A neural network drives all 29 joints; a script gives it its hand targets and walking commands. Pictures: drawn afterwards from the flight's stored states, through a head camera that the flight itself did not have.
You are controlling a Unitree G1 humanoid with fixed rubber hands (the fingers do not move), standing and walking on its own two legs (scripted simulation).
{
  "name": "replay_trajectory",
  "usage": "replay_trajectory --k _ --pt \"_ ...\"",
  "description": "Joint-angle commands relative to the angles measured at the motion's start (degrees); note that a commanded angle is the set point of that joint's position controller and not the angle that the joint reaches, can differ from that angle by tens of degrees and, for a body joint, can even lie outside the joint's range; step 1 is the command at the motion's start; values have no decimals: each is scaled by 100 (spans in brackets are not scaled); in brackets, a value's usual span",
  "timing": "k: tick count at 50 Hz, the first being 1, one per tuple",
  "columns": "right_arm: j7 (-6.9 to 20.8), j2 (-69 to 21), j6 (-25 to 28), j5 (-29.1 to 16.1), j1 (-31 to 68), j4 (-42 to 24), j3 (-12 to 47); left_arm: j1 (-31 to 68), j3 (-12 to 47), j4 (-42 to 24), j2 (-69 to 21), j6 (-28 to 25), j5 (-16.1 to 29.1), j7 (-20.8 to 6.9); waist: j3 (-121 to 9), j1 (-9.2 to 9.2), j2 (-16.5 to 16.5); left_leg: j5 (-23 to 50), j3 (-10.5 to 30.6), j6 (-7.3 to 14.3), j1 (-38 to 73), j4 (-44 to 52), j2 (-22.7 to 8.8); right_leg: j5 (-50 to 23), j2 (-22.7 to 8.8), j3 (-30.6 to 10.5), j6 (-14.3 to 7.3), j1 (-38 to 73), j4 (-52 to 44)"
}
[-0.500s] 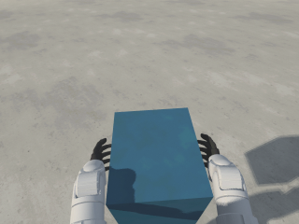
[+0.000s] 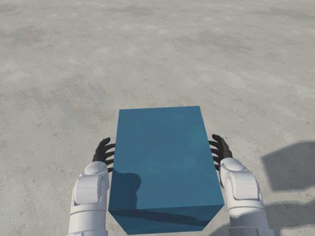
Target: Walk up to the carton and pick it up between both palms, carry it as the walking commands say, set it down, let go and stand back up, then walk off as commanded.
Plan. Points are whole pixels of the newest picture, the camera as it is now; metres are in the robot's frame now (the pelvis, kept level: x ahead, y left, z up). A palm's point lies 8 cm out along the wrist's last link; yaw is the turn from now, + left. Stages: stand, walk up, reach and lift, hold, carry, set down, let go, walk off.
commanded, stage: carry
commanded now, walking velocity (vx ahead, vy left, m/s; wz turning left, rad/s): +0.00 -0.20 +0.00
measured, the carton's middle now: (162, 172) +0.31 +0.01 -0.02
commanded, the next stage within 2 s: none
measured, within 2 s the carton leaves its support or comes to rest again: neither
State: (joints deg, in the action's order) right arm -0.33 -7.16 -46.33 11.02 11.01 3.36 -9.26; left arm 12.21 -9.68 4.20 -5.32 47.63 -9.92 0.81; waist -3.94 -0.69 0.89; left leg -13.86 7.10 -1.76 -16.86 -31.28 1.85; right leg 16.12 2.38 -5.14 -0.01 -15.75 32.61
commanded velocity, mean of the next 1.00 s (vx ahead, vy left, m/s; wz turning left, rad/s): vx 0.00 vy -0.20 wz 0.00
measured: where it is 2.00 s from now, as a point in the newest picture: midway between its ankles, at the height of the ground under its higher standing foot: outside the picture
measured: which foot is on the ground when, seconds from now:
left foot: down 0.00-0.38, up 0.40-0.64, down 0.66-0.96, up 0.98-1.00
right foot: down 0.00-0.66, up 0.68-0.94, down 0.96-1.00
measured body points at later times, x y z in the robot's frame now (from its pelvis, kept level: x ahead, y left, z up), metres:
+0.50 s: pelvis -0.03 -0.08 -0.01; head -0.04 -0.09 +0.44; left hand +0.23 +0.08 +0.07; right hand +0.24 -0.23 +0.07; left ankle -0.03 +0.06 -0.69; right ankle +0.01 -0.14 -0.73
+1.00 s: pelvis -0.07 -0.19 -0.01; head -0.07 -0.20 +0.44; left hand +0.20 -0.02 +0.07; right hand +0.22 -0.33 +0.06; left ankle -0.07 -0.02 -0.72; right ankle -0.02 -0.32 -0.73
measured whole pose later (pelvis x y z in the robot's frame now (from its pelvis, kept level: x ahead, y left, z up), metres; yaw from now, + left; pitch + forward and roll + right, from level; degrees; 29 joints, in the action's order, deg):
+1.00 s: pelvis -0.07 -0.19 -0.01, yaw +4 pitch +4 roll -2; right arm -3.1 -7.4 -67.4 5.9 7.1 -21.6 -8.3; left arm 8.4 -7.5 -19.4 -7.6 67.3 -4.9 4.9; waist -5.0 -0.5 -2.9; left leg -22.5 -4.0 -4.9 -25.3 -40.5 -11.3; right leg 11.9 -1.3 5.0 0.6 -23.8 32.4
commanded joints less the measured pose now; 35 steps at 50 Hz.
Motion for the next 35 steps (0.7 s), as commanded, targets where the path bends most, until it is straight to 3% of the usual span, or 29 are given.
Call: replay_trajectory --k 1,3,5,6,7,8,10,11,12,13,14,15,16,17,18,19,20,21,22,23,24,26,30,31,32,33,34,35 --pt "1197 -4872 -220 -1905 3029 -1092 4054 3191 4328 -1102 -5379 157 2127 -1316 -1729 48 -637 1413 868 453 209 257 -1366 -563 -488 32 -169 -52 196" --pt "1125 -4828 -588 -2040 2892 -1440 4146 3061 4474 -1428 -5318 503 2355 -1266 -1849 38 -530 1449 723 403 63 -31 -1301 -788 -508 12 -241 -81 126" --pt "1061 -4771 -956 -2181 2782 -1773 4217 2862 4531 -1737 -5183 843 2530 -1196 -1914 9 7 1268 197 226 -271 -687 -948 -1641 -835 -376 -439 53 -115" --pt "1039 -4763 -1134 -2272 2765 -1948 4249 2753 4526 -1898 -5120 1008 2599 -1157 -1918 -25 363 844 -197 116 -540 -1117 -649 -2311 -1086 -639 -633 182 -302" --pt "1031 -4741 -1305 -2370 2790 -2136 4285 2678 4519 -2073 -5099 1160 2631 -1114 -1912 -48 679 -136 -569 77 -703 -1402 -378 -3033 -1330 -822 -869 189 -479" --pt "1043 -4747 -1457 -2471 2797 -2245 4345 2647 4493 -2205 -5051 1300 2636 -1062 -1865 0 854 -874 -855 132 -658 -1285 -278 -3310 -1396 -819 -985 73 -560" --pt "1084 -4765 -1695 -2623 2652 -2395 4413 2680 4516 -2581 -5000 1545 2642 -967 -1777 109 671 -307 -899 273 -148 -476 -409 -3066 -1053 -373 -791 -222 -215" --pt "1085 -4748 -1786 -2625 2472 -2345 4369 2671 4528 -2739 -4954 1678 2657 -950 -1834 121 337 150 -537 360 153 -334 -638 -2602 -838 -89 -630 -449 37" --pt "1075 -4673 -1855 -2630 2323 -2400 4322 2622 4558 -2865 -4949 1788 2675 -952 -1916 132 -693 1190 537 604 523 39 -1472 -1735 -474 333 -374 -878 847" --pt "1052 -4690 -1918 -2608 2170 -2453 4318 2651 4632 -3012 -4944 1878 2713 -969 -1851 153 -1715 2334 1615 987 885 528 -2356 426 -73 673 -127 -1467 1479" --pt "1019 -4739 -1983 -2626 2193 -2602 4336 2648 4686 -3020 -4931 1957 2756 -987 -1861 145 -1950 2566 1904 1208 849 684 -2647 1584 -124 592 -68 -1562 1707" --pt "985 -4760 -2041 -2707 2333 -2849 4364 2569 4713 -3058 -5016 2009 2845 -997 -1844 98 -1676 2325 1720 1104 736 692 -2525 1474 -312 409 -90 -1446 1440" --pt "955 -4779 -2087 -2718 2361 -2980 4386 2564 4717 -3121 -5068 2048 2937 -1012 -1809 82 -1460 2004 1300 872 435 658 -2321 1066 -332 473 -110 -1019 872" --pt "937 -4749 -2122 -2712 2361 -3082 4390 2535 4714 -3139 -5124 2076 2993 -1025 -1769 48 -1331 1540 740 606 -95 487 -1966 487 -202 627 -128 -291 174" --pt "930 -4700 -2165 -2654 2194 -3044 4348 2426 4629 -3063 -5142 2103 2967 -1036 -1763 80 -1110 919 279 417 -438 231 -1556 348 -75 765 -106 188 -338" --pt "928 -4665 -2190 -2580 2055 -2968 4320 2250 4569 -2938 -5111 2123 2911 -1048 -1740 91 -481 375 -174 229 -797 -224 -1155 302 -309 450 -148 636 -929" --pt "943 -4625 -2212 -2580 2154 -2965 4325 2126 4554 -2841 -5049 2113 2813 -1061 -1589 7 1112 -924 -993 -13 -1779 -1290 -522 -144 -1532 -1003 -569 869 -1589" --pt "966 -4701 -2238 -2667 2344 -2903 4371 2258 4547 -2860 -5156 2115 2799 -1079 -1636 18 1277 -2053 -1192 28 -1706 -2231 -529 -862 -2122 -1087 -1012 418 -1562" --pt "1031 -4781 -2236 -2788 2499 -2950 4486 2219 4532 -2871 -5200 2108 2764 -1070 -1578 12 776 -2027 -1122 108 -1559 -2914 -556 -1132 -1975 -820 -1173 163 -1442" --pt "1090 -4799 -2231 -2875 2572 -3004 4542 2226 4563 -2947 -5221 2089 2738 -1044 -1532 47 443 -1803 -1149 159 -1547 -3267 -596 -1156 -1805 -545 -1162 46 -1353" --pt "1124 -4802 -2236 -2915 2603 -2989 4556 2274 4578 -2963 -5232 2084 2734 -1024 -1520 81 353 -1599 -1179 192 -1627 -3160 -652 -1130 -1655 -333 -1088 152 -1268" --pt "1135 -4815 -2244 -2934 2630 -2853 4541 2267 4461 -2846 -5255 2076 2644 -1000 -1558 92 538 -1512 -1367 187 -1530 -2484 -570 -1507 -1448 -46 -1063 372 -1071" --pt "1108 -4714 -2249 -2820 2414 -2567 4416 2066 4358 -2620 -5124 2083 2515 -981 -1800 99 799 -1220 -1672 283 -642 -822 -340 -2000 -1419 55 -1137 513 -934" --pt "1109 -4725 -2244 -2786 2309 -2487 4368 2069 4370 -2604 -5107 2086 2517 -975 -1854 152 699 -636 -1753 299 -193 80 -413 -1998 -1319 207 -1009 427 -792" --pt "1119 -4715 -2237 -2746 2249 -2434 4295 2041 4381 -2575 -5095 2089 2518 -971 -1913 164 474 -156 -1453 296 457 756 -731 -1863 -1175 328 -773 73 -550" --pt "1143 -4678 -2233 -2695 2160 -2376 4176 2101 4408 -2552 -5070 2089 2529 -964 -1847 221 -173 -75 -318 446 1362 1123 -1581 -1252 -1027 369 -475 -974 85" --pt "1152 -4745 -2182 -2620 1997 -2192 4119 2306 4460 -2748 -5060 2115 2555 -979 -1479 213 -1809 1696 1445 1123 1632 1158 -3227 689 -442 984 -80 -2348 876" --pt "1160 -4823 -2153 -2683 2095 -2441 4219 2376 4623 -2735 -5159 2100 2621 -983 -1472 215 -1681 2501 1374 1493 1415 1053 -3402 1305 -544 565 -42 -2484 1813"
